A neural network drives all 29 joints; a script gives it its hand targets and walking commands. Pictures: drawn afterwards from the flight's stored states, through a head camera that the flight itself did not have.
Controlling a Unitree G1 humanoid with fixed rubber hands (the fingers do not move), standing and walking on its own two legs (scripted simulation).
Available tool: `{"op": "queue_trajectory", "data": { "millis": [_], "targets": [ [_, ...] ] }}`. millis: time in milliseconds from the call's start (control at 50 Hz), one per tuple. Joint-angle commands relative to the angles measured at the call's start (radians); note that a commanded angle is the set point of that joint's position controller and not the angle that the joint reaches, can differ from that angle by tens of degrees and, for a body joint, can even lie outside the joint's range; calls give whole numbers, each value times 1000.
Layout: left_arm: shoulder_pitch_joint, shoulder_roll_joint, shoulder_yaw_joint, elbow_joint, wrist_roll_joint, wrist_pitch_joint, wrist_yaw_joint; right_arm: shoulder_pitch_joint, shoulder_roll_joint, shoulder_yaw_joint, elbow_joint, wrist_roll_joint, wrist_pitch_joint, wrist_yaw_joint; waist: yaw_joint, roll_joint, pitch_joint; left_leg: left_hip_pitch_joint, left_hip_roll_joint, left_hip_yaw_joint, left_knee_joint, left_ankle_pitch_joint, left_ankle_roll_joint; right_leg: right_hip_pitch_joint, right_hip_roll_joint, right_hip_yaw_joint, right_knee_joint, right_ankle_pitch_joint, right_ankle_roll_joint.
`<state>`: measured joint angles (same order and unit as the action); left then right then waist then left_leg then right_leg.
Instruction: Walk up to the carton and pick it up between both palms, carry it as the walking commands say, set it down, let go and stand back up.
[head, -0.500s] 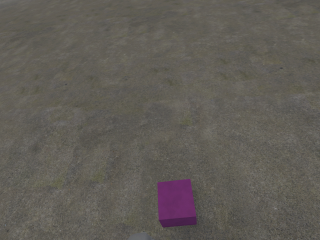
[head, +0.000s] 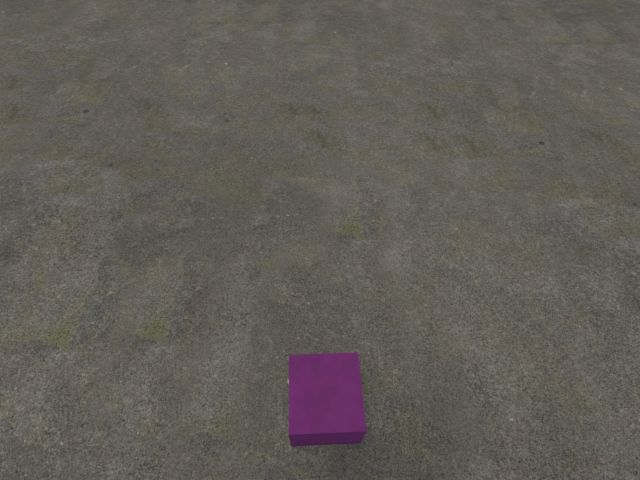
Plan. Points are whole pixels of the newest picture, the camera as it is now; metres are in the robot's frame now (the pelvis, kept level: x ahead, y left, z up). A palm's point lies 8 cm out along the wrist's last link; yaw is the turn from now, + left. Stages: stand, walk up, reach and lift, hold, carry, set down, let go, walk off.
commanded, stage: walk up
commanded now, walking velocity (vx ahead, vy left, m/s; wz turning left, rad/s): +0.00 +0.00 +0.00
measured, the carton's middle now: (324, 399) +0.40 +0.02 -0.70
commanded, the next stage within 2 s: stand in 0.80 s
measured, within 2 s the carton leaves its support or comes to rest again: neither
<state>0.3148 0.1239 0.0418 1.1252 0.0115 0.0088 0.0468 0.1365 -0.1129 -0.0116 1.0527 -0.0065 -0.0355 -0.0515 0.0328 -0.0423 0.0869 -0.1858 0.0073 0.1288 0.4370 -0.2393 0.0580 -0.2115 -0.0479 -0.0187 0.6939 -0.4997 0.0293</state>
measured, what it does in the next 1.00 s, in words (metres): steps on the spot: right foot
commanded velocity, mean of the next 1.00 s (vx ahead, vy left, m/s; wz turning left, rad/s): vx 0.00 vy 0.00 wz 0.00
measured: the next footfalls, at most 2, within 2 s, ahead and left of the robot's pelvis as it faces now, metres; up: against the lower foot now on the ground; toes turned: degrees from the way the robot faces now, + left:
right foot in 0.16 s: +0.03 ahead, -0.15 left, +0.00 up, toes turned +9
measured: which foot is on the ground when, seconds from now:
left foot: down 0.00-1.00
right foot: up 0.00-0.14, down 0.16-1.00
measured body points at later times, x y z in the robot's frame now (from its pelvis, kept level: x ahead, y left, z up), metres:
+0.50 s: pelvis +0.00 -0.03 +0.01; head +0.01 -0.02 +0.45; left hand -0.03 +0.18 -0.16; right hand -0.01 -0.25 -0.16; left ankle +0.00 +0.08 -0.74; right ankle +0.00 -0.14 -0.74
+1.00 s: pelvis +0.00 -0.04 +0.00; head +0.01 -0.04 +0.45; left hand -0.03 +0.16 -0.16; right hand -0.02 -0.25 -0.16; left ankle +0.00 +0.08 -0.74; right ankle +0.00 -0.14 -0.74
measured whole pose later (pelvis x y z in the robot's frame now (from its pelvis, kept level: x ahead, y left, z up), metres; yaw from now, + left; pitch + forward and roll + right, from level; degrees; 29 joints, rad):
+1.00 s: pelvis +0.00 -0.04 +0.00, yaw +1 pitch -2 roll +0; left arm 0.32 0.11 0.01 1.16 0.02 -0.03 0.04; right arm 0.33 -0.10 -0.02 1.15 -0.01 -0.01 -0.05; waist 0.00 -0.01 0.04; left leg -0.14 0.04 0.09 0.36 -0.20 -0.01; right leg -0.12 0.00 -0.08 0.36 -0.22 -0.03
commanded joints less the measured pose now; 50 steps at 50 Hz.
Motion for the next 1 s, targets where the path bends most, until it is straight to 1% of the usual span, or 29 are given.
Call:
{"op": "queue_trajectory", "data": {
  "millis": [0,40,60,80,100,120,140,160,180,220,260,520,780,800,980],
  "targets": [
    [127,1,5,30,8,40,2,61,-116,-14,-14,7,-9,-2,10,206,-51,13,216,-160,-115,708,88,16,8,-3,-2,66,5],
    [89,21,7,21,11,47,5,60,-106,-13,-17,4,-6,2,10,202,-32,-29,212,-167,-130,527,83,27,7,-9,-50,109,-4],
    [73,29,7,16,12,48,5,57,-108,-14,-18,3,-3,4,11,200,-19,-53,206,-169,-135,433,74,42,7,-13,-93,147,-9],
    [64,33,4,15,13,48,4,57,-115,-16,-19,3,1,6,13,194,-9,-77,198,-169,-139,334,59,67,5,-16,-153,211,-14],
    [62,39,0,15,15,44,2,60,-123,-20,-17,7,7,8,18,180,-3,-110,189,-171,-149,204,35,110,-1,-15,-235,313,-17],
    [60,54,-2,16,18,38,-1,70,-124,-23,-15,12,12,11,14,164,2,-140,174,-179,-168,54,6,152,-19,-3,-290,394,-18],
    [47,79,-4,8,22,27,-3,90,-117,-23,-11,14,17,14,0,142,5,-175,158,-185,-191,-87,-19,185,-58,29,-329,412,-18],
    [22,96,0,6,15,21,-6,117,-104,-21,-7,24,25,14,-22,61,33,-144,112,-159,-218,-140,-40,114,-59,28,-322,362,-22],
    [3,85,-3,12,8,15,-8,123,-108,-19,-2,23,30,10,-24,6,52,-69,107,-148,-203,-99,-47,44,-53,33,-347,323,-24],
    [-6,72,-12,18,5,1,-8,144,-121,-27,10,9,28,12,-31,-13,38,1,105,-142,-160,24,-42,40,-60,40,-382,377,-30],
    [-1,76,-13,25,2,-10,-5,175,-115,-30,26,3,23,17,-37,-10,1,44,107,-135,-156,87,-37,60,-65,44,-395,410,-39],
    [42,66,-24,50,0,-28,-7,226,-80,-12,73,0,25,13,-37,35,3,52,108,-121,-161,97,-48,58,-64,47,-426,397,-55],
    [75,51,-29,56,-2,-33,-8,264,-65,-3,95,-2,23,10,-37,37,15,34,115,-125,-148,101,-55,54,-60,43,-425,403,-61],
    [67,52,-29,40,4,-34,-6,260,-69,-17,94,-7,21,6,-31,34,8,35,113,-124,-147,110,-56,53,-55,39,-413,403,-52],
    [81,48,-30,26,5,-37,-3,278,-52,-24,100,-8,21,2,-29,41,7,41,115,-121,-142,124,-60,36,-54,39,-403,408,-53]
  ]
}}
